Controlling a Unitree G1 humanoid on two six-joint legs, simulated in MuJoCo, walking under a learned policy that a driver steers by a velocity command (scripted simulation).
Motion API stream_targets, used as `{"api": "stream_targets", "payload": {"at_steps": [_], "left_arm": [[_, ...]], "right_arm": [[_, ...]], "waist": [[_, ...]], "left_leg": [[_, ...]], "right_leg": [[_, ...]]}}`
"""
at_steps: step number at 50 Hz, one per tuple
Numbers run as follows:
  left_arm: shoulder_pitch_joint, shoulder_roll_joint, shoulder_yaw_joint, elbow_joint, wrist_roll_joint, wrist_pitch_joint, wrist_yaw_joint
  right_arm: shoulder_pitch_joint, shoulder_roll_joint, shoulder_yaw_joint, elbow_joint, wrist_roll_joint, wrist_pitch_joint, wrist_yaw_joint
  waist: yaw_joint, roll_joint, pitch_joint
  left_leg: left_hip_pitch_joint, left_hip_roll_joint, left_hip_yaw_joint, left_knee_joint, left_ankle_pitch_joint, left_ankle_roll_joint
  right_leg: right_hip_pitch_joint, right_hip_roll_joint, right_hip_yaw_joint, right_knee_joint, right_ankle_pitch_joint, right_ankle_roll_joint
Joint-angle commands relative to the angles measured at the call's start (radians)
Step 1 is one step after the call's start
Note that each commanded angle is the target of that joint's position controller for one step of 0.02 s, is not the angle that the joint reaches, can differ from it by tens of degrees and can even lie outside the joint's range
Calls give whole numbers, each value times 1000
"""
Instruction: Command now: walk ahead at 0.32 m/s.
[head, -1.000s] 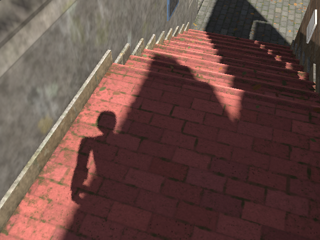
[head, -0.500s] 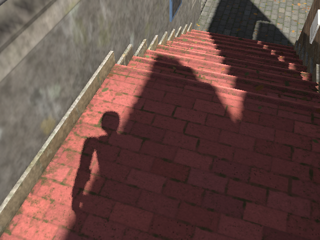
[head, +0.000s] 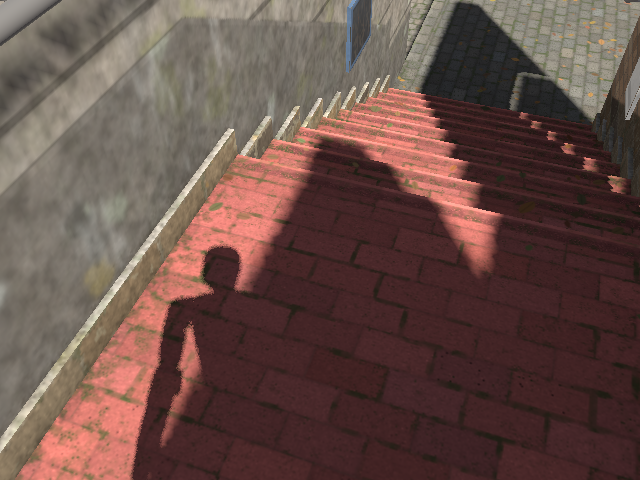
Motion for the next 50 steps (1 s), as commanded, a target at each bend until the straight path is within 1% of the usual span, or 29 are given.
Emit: {"api": "stream_targets", "payload": {"at_steps": [1,2,3,5,8,10,12,13,14,16,19,21,22,23,24,25,27,29,30,33,36,40,42,43,44,45,46,48,50], "left_arm": [[-207,67,16,-128,38,-34,-17],[-241,3,-2,-159,29,-57,-20],[-274,12,-5,-185,16,-67,-7],[-244,38,3,-193,22,-66,13],[-201,-30,-33,-203,59,-16,-3],[-251,-27,-43,-237,25,3,-22],[-288,-10,-54,-257,12,10,-20],[-288,23,-52,-253,25,12,-16],[-461,116,-22,-315,-141,2,1],[-549,44,-53,-327,-141,-11,-20],[-455,55,-50,-256,-121,-16,-48],[-11,144,7,-90,-111,0,-34],[158,178,-8,-30,-77,3,-34],[204,180,-14,-32,-68,4,-30],[214,283,19,17,-101,15,-19],[109,201,2,10,-104,24,3],[-198,153,-21,-91,-52,-4,4],[-340,60,-61,-91,-43,-35,-4],[-348,78,-57,-81,-46,-31,1],[-291,153,-34,-79,-61,-29,27],[-195,173,-17,-46,-109,-30,34],[-91,168,-9,-11,-94,-10,26],[-83,171,-11,-13,-86,9,18],[-95,104,-35,-28,-67,3,16],[-32,12,-63,-45,-74,-12,18],[-53,81,-48,-49,-83,-33,18],[-138,148,-30,-71,-104,-43,19],[-207,123,-28,-83,-109,-39,36],[-190,105,-21,-78,-98,-9,30]], "right_arm": [[358,-65,0,27,-22,-35,-3],[504,-106,4,48,-37,-45,4],[443,-61,19,34,-45,-51,-1],[265,5,47,5,-32,-50,5],[132,141,103,-45,-52,-52,-34],[183,34,86,-19,-43,-70,-25],[255,39,99,14,-54,-62,-2],[287,34,96,20,-37,-65,7],[123,-65,52,-26,172,-46,-58],[244,-55,49,19,139,-24,-93],[302,-37,29,48,88,6,-82],[301,-8,23,83,74,-1,-46],[399,91,49,97,97,-28,-22],[416,2,40,50,158,-62,-10],[264,-7,40,-68,191,-74,-12],[92,-9,40,-123,186,-61,-40],[22,6,50,-167,124,-17,-65],[41,5,37,-178,93,12,-63],[61,18,34,-187,83,21,-66],[3,-9,29,-213,67,13,-63],[-163,-33,35,-279,84,22,-50],[-267,-84,25,-309,79,15,-17],[-135,-103,4,-268,67,21,-8],[42,-165,-24,-219,70,11,-8],[190,-258,-47,-188,68,7,-6],[244,-206,-31,-181,67,-1,5],[164,-170,-17,-194,63,-11,4],[-6,-116,4,-225,50,-23,-6],[-46,-75,15,-208,49,-27,-9]], "waist": [[-187,195,57],[-240,198,91],[-220,18,189],[-120,-84,198],[-34,-31,188],[-67,33,118],[-70,32,139],[-73,30,166],[-75,22,226],[-145,-1,190],[-131,-21,67],[91,-99,-133],[135,-293,-312],[166,-338,-505],[160,-368,-527],[134,-182,-372],[34,35,-142],[-68,-6,8],[-80,-59,40],[-58,-70,-20],[0,-35,5],[36,-12,34],[-25,-21,-31],[-100,52,-135],[-111,306,-279],[-128,287,-351],[-115,184,-236],[-50,84,-106],[7,115,-81]], "left_leg": [[370,182,-427,-202,-37,185],[476,369,-731,-325,-51,300],[487,433,-729,-373,-170,287],[312,343,-490,-326,-127,227],[31,208,-221,-261,131,99],[-209,84,-66,-162,45,75],[-378,110,-115,-147,-25,93],[-335,130,-145,-108,-5,110],[-304,130,-200,-27,86,81],[-91,157,-211,109,131,67],[28,151,-233,358,316,62],[-267,47,-160,861,246,4],[-628,-82,-186,1376,-499,-35],[-759,-56,-307,1552,-517,-44],[-939,-21,-224,1491,-405,-68],[-1022,60,-100,1392,-268,-75],[-853,123,-105,1290,-70,-75],[-691,193,-187,949,86,-67],[-558,182,-147,751,132,-92],[-298,146,-98,332,380,-121],[-346,135,-115,129,394,-107],[-365,105,-69,3,294,-54],[-177,59,-17,-30,206,-33],[86,126,-112,-21,277,8],[426,365,-515,-137,129,139],[466,429,-773,-254,-9,176],[382,423,-672,-270,-24,138],[167,357,-441,-321,98,81],[62,313,-303,-382,208,44]], "right_leg": [[-576,57,4,381,-138,-35],[-829,69,130,617,-264,-9],[-966,5,260,595,-116,-24],[-835,-59,179,603,17,-19],[-617,-156,200,312,468,-7],[-342,-117,72,100,902,33],[-215,-118,49,94,953,54],[-259,-132,55,51,922,60],[-361,-73,72,-34,853,116],[-472,-108,97,-143,827,141],[-334,-97,50,-200,772,119],[257,-98,22,-135,900,43],[657,-249,118,228,1255,-68],[773,-377,335,262,1177,-208],[746,-483,626,-36,467,-313],[574,-445,671,-223,38,-255],[55,-434,676,-301,8,-215],[-316,-325,439,-304,233,-125],[-453,-234,264,-347,317,-101],[-483,-158,116,-356,504,-82],[-293,-225,171,-395,352,-86],[-120,-253,177,-330,229,-69],[-115,-200,130,-192,361,-35],[-236,-118,64,90,445,6],[-590,35,-56,514,139,84],[-710,52,104,708,-96,82],[-803,19,156,773,-27,60],[-773,-54,150,681,169,50],[-672,-91,153,600,262,53]]}}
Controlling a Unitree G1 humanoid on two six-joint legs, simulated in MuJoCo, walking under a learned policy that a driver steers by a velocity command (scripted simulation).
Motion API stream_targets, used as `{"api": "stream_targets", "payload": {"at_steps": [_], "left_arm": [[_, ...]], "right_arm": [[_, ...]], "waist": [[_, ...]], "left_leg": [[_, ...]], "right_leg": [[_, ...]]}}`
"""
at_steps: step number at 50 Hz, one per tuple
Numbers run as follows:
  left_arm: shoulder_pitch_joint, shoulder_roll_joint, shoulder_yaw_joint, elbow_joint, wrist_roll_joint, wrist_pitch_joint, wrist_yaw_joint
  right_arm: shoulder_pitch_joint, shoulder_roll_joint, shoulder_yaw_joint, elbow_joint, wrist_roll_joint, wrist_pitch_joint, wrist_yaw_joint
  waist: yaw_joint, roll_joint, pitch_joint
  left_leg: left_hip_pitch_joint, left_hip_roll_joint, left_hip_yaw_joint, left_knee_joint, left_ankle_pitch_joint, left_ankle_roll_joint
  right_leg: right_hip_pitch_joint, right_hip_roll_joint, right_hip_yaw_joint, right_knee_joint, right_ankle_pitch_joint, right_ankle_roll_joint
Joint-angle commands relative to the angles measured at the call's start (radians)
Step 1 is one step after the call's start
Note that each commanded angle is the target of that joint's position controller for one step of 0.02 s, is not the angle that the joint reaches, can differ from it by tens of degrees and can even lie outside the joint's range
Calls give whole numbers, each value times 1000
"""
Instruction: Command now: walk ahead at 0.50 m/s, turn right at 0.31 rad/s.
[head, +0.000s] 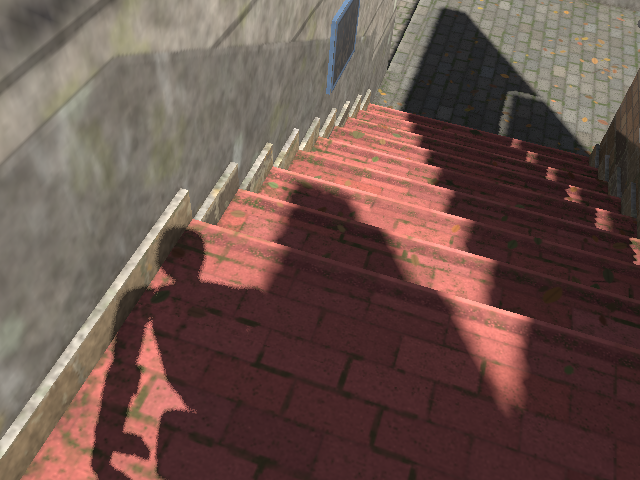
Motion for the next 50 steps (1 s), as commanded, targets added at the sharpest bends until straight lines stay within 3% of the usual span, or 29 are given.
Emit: {"api": "stream_targets", "payload": {"at_steps": [1,4,7,10,14,16,19,20,21,22,23,24,25,26,27,28,30,31,34,36,39,43,44,45,46,47,48,49,50], "left_arm": [[-29,46,18,-59,1,12,-3],[-64,27,25,-72,7,27,-6],[-119,15,30,-105,15,26,-13],[-205,7,27,-146,18,28,-29],[-313,-11,17,-205,24,31,-54],[-365,-13,13,-241,19,32,-67],[-365,4,22,-275,16,30,-87],[-314,17,30,-273,12,32,-89],[-194,58,52,-249,5,33,-87],[-21,123,86,-207,4,35,-74],[100,216,111,-174,5,45,-46],[79,271,111,-206,18,41,-41],[445,135,78,-39,151,-2,-21],[290,74,72,-46,129,-40,-33],[166,24,49,-60,98,-47,-35],[87,-8,34,-73,87,-53,-44],[-1,-42,10,-108,88,-52,-62],[-9,-27,9,-114,90,-62,-67],[37,11,10,-107,108,-79,-81],[132,51,23,-71,100,-72,-97],[257,65,36,-28,104,-60,-114],[234,60,43,-13,116,-36,-95],[210,70,48,-16,119,-34,-90],[194,74,53,-23,115,-35,-86],[191,33,39,-47,107,-38,-83],[405,-91,2,-39,122,-50,-84],[316,-12,27,-40,90,-38,-85],[169,19,43,-91,69,-18,-76],[118,20,40,-94,76,-9,-49]], "right_arm": [[30,-111,-25,-13,-9,-18,-10],[73,-125,-30,21,-20,-20,-22],[118,-104,-22,55,-11,-17,-36],[146,-117,-20,78,-10,-16,-44],[212,-137,-25,110,-13,4,-46],[225,-149,-32,112,1,21,-48],[192,-206,-50,85,5,40,-60],[193,-212,-54,81,14,44,-68],[183,-226,-57,75,13,49,-68],[153,-229,-57,60,19,45,-65],[158,-176,-43,28,-7,25,-57],[217,-71,-9,-27,9,-23,-31],[263,-45,21,46,-128,-32,73],[64,-87,0,0,-109,-47,70],[43,-126,-8,-15,-109,-49,50],[51,-87,5,-33,-110,-42,31],[40,-89,7,-34,-91,-13,14],[28,-60,21,-39,-89,0,11],[-81,-51,41,-83,-82,11,7],[-160,-26,56,-103,-67,26,24],[-235,-67,50,-113,-71,35,33],[-297,-108,38,-117,-58,37,19],[-257,-136,24,-103,-44,30,14],[-181,-179,3,-75,-20,16,10],[-14,-220,-6,-38,-2,-1,11],[194,-239,-4,-4,-7,-3,24],[319,-200,-5,51,-38,3,19],[240,-211,-21,50,-35,-10,11],[93,-169,-16,19,-19,-11,-1]], "waist": [[0,140,-21],[-2,95,-11],[-8,101,12],[-28,98,50],[-64,73,105],[-73,69,128],[-37,116,82],[-6,146,44],[54,168,-18],[144,150,-100],[151,-30,-193],[56,-197,-328],[199,-27,-376],[176,-25,67],[106,35,3],[51,-1,0],[-11,10,22],[-21,15,19],[0,27,47],[34,-14,60],[65,-21,89],[41,-32,84],[20,-36,54],[-23,-12,-16],[-78,68,-202],[-67,312,-498],[-140,198,-459],[-118,90,-215],[-61,60,-74]], "left_leg": [[236,261,-272,-324,68,83],[248,242,-130,-340,202,82],[242,228,-35,-362,219,76],[245,227,38,-376,228,62],[385,267,91,-344,321,57],[473,299,98,-293,424,57],[473,292,156,-139,842,38],[473,297,158,-43,992,35],[445,286,163,107,1092,30],[316,246,176,332,983,-1],[-10,173,159,675,318,-42],[-375,-53,-25,994,-402,-82],[-449,14,-285,866,-243,27],[-660,32,-214,878,-231,12],[-548,75,-215,787,-176,22],[-466,93,-216,750,-132,23],[-352,117,-188,741,-88,3],[-360,123,-172,715,-66,-9],[-256,123,-97,413,148,-54],[-128,73,-36,245,253,-66],[-205,57,-58,123,290,-58],[-221,41,-80,14,236,11],[-116,27,-66,7,245,37],[71,3,-41,6,312,79],[390,85,-108,69,593,174],[914,377,-544,5,724,463],[884,454,-727,-126,626,445],[625,414,-598,-183,474,316],[409,362,-454,-226,433,263]], "right_leg": [[-235,-86,79,-35,136,-8],[-280,-71,82,-118,254,6],[-279,-57,62,-255,376,23],[-248,-59,13,-378,465,23],[-303,-63,-34,-458,413,5],[-340,-57,-68,-493,312,-7],[-160,12,-192,-528,145,-44],[-71,48,-221,-533,96,-63],[90,84,-229,-554,95,-94],[361,94,-181,-654,180,-142],[683,-115,143,-640,252,-221],[939,-354,738,-801,109,-435],[1016,-249,598,-872,-185,-271],[806,-218,470,-861,-143,-244],[693,-189,398,-888,-76,-242],[573,-149,340,-901,-48,-242],[330,-150,303,-945,70,-252],[282,-144,276,-956,113,-255],[130,-75,138,-958,332,-222],[72,-52,91,-942,453,-211],[265,-141,179,-905,455,-227],[508,-213,217,-871,534,-166],[514,-194,191,-835,640,-131],[485,-127,138,-731,792,-67],[381,-33,83,-509,698,7],[26,126,45,-164,128,91],[-108,145,53,74,-357,90],[-139,63,90,130,-306,55],[-114,-20,61,84,-243,49]]}}
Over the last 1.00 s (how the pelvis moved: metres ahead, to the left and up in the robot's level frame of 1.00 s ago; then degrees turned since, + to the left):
0.52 0.02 -0.15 -2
